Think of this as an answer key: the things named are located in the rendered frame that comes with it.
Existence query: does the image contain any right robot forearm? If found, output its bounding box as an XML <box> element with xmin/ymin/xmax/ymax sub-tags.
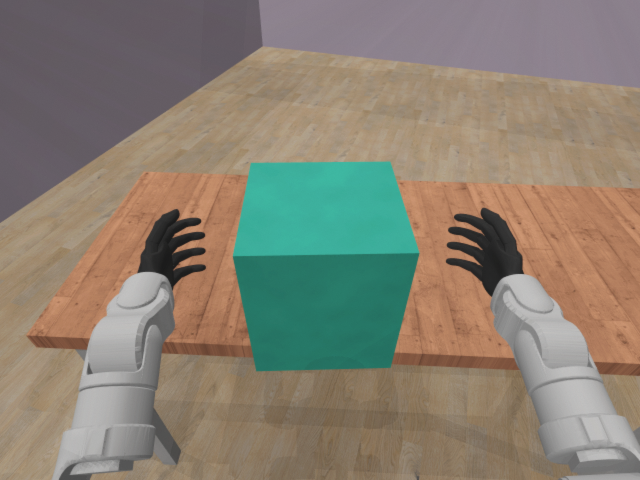
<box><xmin>490</xmin><ymin>274</ymin><xmax>640</xmax><ymax>474</ymax></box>

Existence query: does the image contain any left robot forearm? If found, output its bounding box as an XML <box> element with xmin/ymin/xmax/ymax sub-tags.
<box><xmin>52</xmin><ymin>272</ymin><xmax>175</xmax><ymax>480</ymax></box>

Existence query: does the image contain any right robot hand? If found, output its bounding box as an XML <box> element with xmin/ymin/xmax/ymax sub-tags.
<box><xmin>446</xmin><ymin>208</ymin><xmax>524</xmax><ymax>297</ymax></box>

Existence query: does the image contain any table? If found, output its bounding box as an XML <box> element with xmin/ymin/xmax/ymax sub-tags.
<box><xmin>26</xmin><ymin>172</ymin><xmax>640</xmax><ymax>475</ymax></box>

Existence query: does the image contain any left robot hand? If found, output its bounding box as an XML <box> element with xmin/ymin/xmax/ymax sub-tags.
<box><xmin>137</xmin><ymin>209</ymin><xmax>206</xmax><ymax>291</ymax></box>

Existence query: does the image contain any carton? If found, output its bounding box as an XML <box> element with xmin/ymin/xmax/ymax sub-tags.
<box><xmin>233</xmin><ymin>162</ymin><xmax>420</xmax><ymax>371</ymax></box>

